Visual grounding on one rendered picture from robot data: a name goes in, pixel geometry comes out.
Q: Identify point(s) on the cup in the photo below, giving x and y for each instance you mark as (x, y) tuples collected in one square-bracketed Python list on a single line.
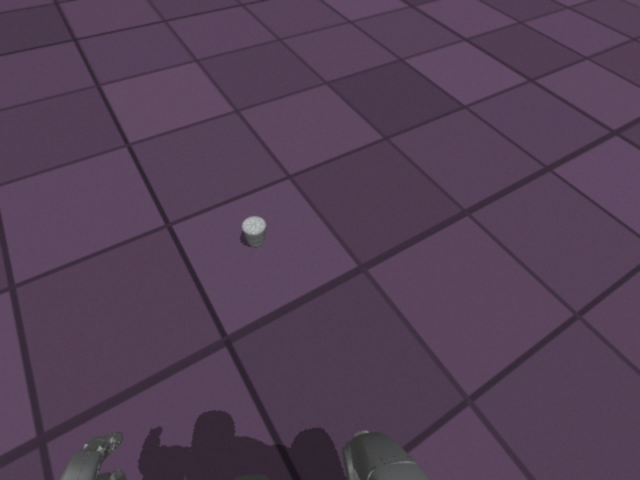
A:
[(254, 229)]

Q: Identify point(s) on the left robot hand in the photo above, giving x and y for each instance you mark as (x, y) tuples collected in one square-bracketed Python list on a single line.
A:
[(86, 464)]

